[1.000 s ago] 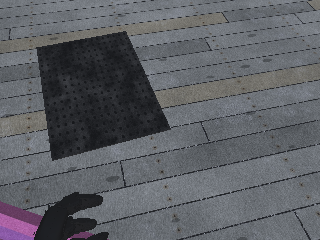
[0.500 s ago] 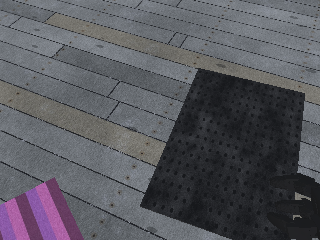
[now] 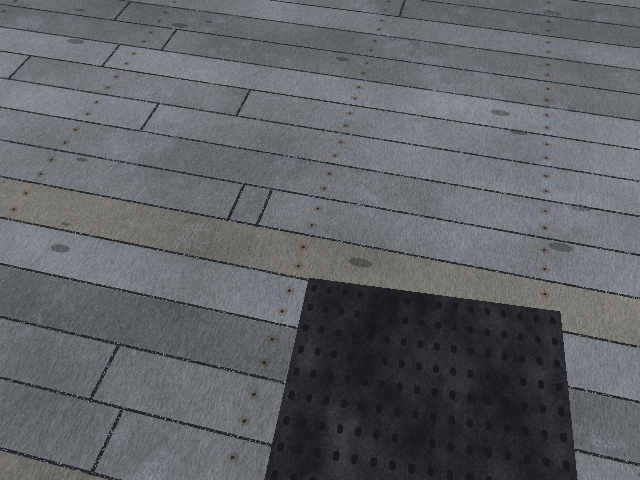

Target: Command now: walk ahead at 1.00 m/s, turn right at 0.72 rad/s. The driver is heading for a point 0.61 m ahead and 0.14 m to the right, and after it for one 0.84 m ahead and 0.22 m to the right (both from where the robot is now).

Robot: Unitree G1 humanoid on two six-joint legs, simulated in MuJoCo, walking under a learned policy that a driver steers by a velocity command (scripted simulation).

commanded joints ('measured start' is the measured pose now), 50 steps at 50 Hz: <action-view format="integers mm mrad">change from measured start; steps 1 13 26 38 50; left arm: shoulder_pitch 509 293 141 94 52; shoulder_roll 235 187 153 93 83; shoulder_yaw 97 97 78 47 38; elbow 109 35 -54 -142 -95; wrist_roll -1 -19 12 42 21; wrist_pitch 21 -37 16 56 30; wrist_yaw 38 48 63 -15 70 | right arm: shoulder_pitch -185 -503 -125 -175 -46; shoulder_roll -85 -42 -79 -183 -65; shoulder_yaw -15 66 -4 -48 -9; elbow -131 -388 -269 -196 -190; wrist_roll -30 -5 -16 53 23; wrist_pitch -5 12 1 -8 137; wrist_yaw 7 58 10 18 6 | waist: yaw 233 65 -37 99 -19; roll -102 8 61 121 -18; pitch -154 71 -180 -85 -190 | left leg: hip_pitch -663 -772 -141 -493 -617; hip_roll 75 139 431 302 108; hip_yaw -53 -200 -548 -43 -226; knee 1068 353 40 120 660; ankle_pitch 282 457 755 984 -34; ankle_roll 17 -85 115 26 -41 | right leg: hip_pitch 753 186 -161 336 287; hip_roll -68 -8 -36 32 -223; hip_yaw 227 473 205 55 373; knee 77 -456 770 32 -246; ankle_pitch -180 103 -352 19 496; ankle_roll -115 -95 126 78 -91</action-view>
